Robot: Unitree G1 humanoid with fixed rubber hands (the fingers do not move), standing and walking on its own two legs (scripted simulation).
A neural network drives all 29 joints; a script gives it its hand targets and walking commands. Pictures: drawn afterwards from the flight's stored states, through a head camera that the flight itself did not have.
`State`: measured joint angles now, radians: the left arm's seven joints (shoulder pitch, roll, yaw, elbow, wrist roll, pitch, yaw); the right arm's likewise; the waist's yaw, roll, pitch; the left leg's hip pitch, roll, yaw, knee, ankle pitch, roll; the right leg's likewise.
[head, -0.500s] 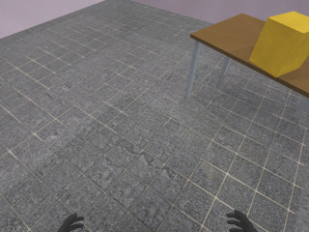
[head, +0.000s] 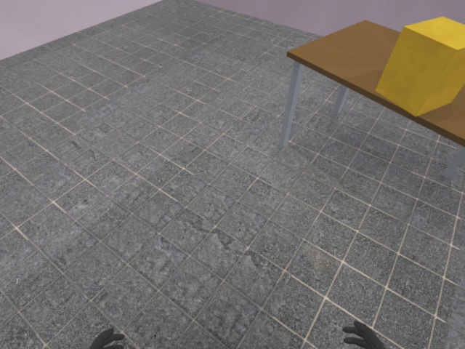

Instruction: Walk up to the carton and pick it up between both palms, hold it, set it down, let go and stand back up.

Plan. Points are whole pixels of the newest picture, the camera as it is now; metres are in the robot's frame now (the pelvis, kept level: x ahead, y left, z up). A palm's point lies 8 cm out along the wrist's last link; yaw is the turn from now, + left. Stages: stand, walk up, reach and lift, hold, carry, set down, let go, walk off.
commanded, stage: stand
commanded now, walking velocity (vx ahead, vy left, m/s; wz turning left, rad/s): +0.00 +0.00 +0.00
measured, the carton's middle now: (429, 66) +1.03 -0.75 -0.03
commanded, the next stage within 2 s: walk up in 1.30 s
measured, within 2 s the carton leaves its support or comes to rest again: neither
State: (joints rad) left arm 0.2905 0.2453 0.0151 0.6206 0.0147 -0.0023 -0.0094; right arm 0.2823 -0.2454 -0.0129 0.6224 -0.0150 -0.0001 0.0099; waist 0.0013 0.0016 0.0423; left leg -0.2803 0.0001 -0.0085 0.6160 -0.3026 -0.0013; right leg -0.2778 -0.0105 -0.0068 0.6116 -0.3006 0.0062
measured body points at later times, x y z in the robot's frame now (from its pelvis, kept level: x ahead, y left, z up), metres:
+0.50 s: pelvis +0.00 +0.00 +0.00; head +0.01 +0.00 +0.45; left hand +0.12 +0.25 -0.10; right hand +0.12 -0.25 -0.10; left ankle +0.02 +0.12 -0.73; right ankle +0.02 -0.12 -0.73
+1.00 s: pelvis +0.00 +0.00 +0.00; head +0.01 +0.00 +0.45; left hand +0.11 +0.25 -0.11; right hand +0.11 -0.26 -0.10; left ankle +0.02 +0.12 -0.73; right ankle +0.02 -0.12 -0.73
